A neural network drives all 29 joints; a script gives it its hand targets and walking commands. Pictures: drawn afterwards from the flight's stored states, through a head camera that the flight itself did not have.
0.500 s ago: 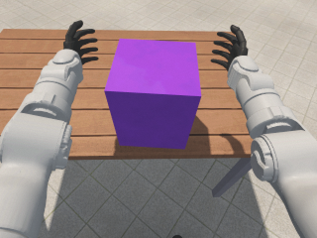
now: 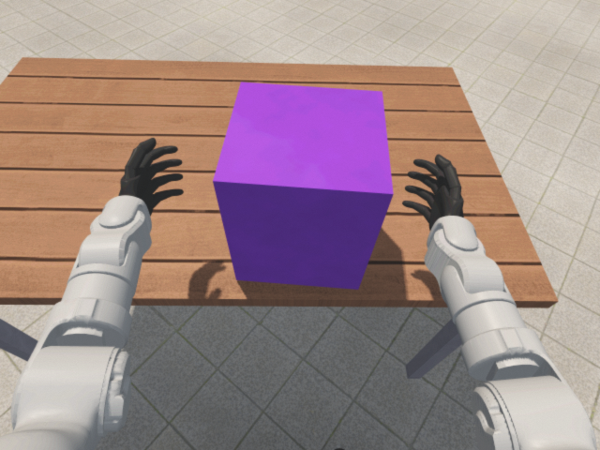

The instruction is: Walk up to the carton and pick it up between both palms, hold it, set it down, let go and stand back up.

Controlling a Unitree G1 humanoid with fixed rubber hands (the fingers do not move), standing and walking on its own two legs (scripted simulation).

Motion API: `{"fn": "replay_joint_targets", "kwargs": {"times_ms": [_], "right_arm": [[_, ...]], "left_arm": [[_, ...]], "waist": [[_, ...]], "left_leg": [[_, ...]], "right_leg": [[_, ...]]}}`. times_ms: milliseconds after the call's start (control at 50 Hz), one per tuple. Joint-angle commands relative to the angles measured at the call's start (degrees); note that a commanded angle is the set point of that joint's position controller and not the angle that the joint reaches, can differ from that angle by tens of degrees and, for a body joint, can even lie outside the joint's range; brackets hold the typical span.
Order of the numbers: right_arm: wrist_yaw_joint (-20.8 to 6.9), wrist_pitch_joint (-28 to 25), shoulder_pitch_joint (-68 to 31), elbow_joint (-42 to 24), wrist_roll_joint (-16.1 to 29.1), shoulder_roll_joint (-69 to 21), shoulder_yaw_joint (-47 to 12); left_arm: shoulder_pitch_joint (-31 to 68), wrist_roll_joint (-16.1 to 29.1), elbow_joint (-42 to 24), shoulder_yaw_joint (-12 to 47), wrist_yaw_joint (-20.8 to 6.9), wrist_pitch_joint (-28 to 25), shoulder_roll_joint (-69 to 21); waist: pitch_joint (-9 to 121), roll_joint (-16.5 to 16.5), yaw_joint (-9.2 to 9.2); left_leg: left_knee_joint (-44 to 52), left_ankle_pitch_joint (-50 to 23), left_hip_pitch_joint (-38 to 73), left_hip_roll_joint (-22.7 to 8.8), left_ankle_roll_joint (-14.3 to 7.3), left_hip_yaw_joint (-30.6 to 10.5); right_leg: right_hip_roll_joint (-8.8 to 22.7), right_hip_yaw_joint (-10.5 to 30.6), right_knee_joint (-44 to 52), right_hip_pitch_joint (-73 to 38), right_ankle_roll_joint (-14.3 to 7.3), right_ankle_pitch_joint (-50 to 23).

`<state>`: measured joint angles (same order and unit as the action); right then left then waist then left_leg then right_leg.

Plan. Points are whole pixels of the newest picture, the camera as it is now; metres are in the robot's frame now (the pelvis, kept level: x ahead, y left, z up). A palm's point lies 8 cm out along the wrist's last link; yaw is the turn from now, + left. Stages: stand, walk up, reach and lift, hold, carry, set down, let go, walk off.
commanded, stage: set down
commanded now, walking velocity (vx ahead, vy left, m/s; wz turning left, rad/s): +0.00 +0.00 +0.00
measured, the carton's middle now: (303, 193) +0.48 -0.01 +0.02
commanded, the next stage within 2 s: none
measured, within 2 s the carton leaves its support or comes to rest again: neither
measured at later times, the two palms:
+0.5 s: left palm (122, 297) +0.31 +0.24 +0.03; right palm (454, 300) +0.29 -0.19 +0.03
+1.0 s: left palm (131, 351) +0.25 +0.22 -0.01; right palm (453, 351) +0.24 -0.19 -0.01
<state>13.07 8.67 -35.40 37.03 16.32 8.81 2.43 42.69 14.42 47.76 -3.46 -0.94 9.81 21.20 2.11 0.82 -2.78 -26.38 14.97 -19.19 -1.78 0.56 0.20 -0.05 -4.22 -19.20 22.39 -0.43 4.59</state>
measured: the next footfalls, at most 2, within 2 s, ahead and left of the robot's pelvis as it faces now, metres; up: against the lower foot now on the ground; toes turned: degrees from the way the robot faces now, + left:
none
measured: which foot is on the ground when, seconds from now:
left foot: down 0.00-1.00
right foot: down 0.00-1.00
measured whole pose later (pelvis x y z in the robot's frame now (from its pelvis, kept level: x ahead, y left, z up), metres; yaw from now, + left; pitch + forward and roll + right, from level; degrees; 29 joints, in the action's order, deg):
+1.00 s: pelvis +0.02 +0.01 +0.00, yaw -1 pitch -4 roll -2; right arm 5.8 -9.0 7.9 21.8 8.7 6.4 0.7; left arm -5.5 10.1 22.0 1.3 -2.3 -3.8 12.9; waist -4.1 -2.0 0.2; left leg -23.6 17.7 -2.3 -1.8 -0.3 1.6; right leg -0.3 -2.8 -18.2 6.8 0.5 7.8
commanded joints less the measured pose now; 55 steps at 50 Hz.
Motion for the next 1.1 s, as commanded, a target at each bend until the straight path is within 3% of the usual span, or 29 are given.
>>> {"fn": "replay_joint_targets", "kwargs": {"times_ms": [0, 60, 240, 380, 500, 520, 540, 660, 740, 760, 860, 1080], "right_arm": [[-1.1, -3.9, -24.9, -18.3, -0.9, 9.8, 2.4], [-1.9, -3.2, -22.8, -20.6, -1.2, 10.8, 3.2], [-4.8, -4.1, -3.4, -21.6, -1.4, 10.3, 2.1], [-7.0, -9.2, 10.3, -27.3, -3.1, 8.3, 3.0], [-8.4, -13.0, 14.4, -32.9, -5.3, 7.1, 4.8], [-8.6, -13.1, 11.7, -34.2, -5.6, 7.6, 5.4], [-8.9, -13.5, 16.6, -33.3, -5.5, 6.7, 4.7], [-9.1, -14.6, 18.7, -32.9, -6.0, 5.3, 3.3], [-8.2, -15.3, 21.9, -30.2, -6.1, 5.2, 2.2], [-8.0, -15.7, 26.8, -28.8, -6.3, 4.5, 1.2], [-6.8, -18.8, 33.1, -25.8, -7.3, 3.5, 0.1], [-8.7, -26.2, 39.8, -27.0, -9.4, 0.4, 1.1]], "left_arm": [[25.2, -0.4, -19.5, -3.7, 0.0, -2.1, 10.7], [22.3, 0.2, -22.7, -3.3, -0.1, 0.1, 9.9], [1.2, -2.1, -31.9, -2.6, -1.7, 2.8, 4.3], [-12.4, -3.0, -39.6, -1.1, -1.2, -2.1, 1.7], [-16.5, -1.2, -43.8, 1.4, 0.5, -8.3, 1.9], [-13.4, -0.3, -43.6, 2.0, 1.0, -9.0, 3.0], [-18.2, -0.7, -43.4, 2.4, 1.4, -9.8, 1.5], [-21.1, 0.8, -40.5, 3.7, 1.7, -13.5, 2.0], [-25.2, 0.2, -37.8, 3.2, 0.5, -14.4, 1.9], [-30.4, -0.7, -36.5, 2.9, 0.2, -14.4, 0.5], [-39.0, -3.5, -34.6, 1.2, -1.5, -15.4, -0.9], [-43.4, -3.6, -39.5, 3.8, 0.3, -22.8, 0.6]], "waist": [[42.8, -6.2, 0.61], [39.0, -6.0, 0.57], [22.8, -5.0, 0.86], [15.3, -6.4, 1.48], [14.9, -7.1, 1.93], [15.6, -6.9, 1.88], [15.0, -6.6, 2.27], [16.4, -4.2, 3.15], [14.9, -2.4, 3.08], [13.6, -1.7, 3.25], [9.5, -1.0, 3.06], [4.2, -4.5, 3.72]], "left_leg": [[2.5, -25.8, 0.7, 3.3, 2.6, 2.7], [2.5, -25.2, 3.6, 2.9, 2.8, 2.3], [4.1, -27.6, 9.5, 1.7, 3.6, 0.6], [5.5, -26.6, 9.6, 1.4, 3.9, -0.1], [6.0, -22.0, 5.6, 1.3, 3.5, 0.4], [5.9, -20.3, 3.7, 1.3, 3.2, 0.7], [6.1, -20.2, 4.0, 0.8, 3.0, 0.3], [5.8, -18.8, 0.3, 0.5, 2.3, 0.7], [6.4, -19.6, -0.3, 0.5, 2.1, 0.9], [6.5, -20.1, 0.8, 0.6, 2.1, 0.7], [7.5, -22.0, 3.5, 1.1, 2.3, 1.0], [7.2, -15.5, -0.1, 0.7, 1.9, 1.5]], "right_leg": [[-2.7, 3.8, -5.1, -35.2, 0.8, -22.2], [-3.4, 2.9, -3.7, -30.9, 0.2, -16.8], [-4.1, 2.0, -1.1, -28.5, -1.1, -10.6], [-3.7, 2.4, -0.7, -28.4, -1.5, -8.7], [-2.9, 3.8, -1.9, -29.5, -1.7, -6.9], [-2.8, 4.2, -2.0, -29.1, -1.8, -5.8], [-2.7, 4.4, -2.5, -30.2, -1.9, -6.6], [-1.9, 6.0, -3.8, -32.1, -1.9, -7.7], [-1.6, 6.7, -3.3, -34.1, -1.5, -10.1], [-1.6, 6.6, -3.0, -35.0, -1.5, -11.4], [-1.3, 6.2, -1.2, -36.3, -1.1, -13.6], [-0.3, 6.7, -2.6, -34.6, -1.5, -7.7]]}}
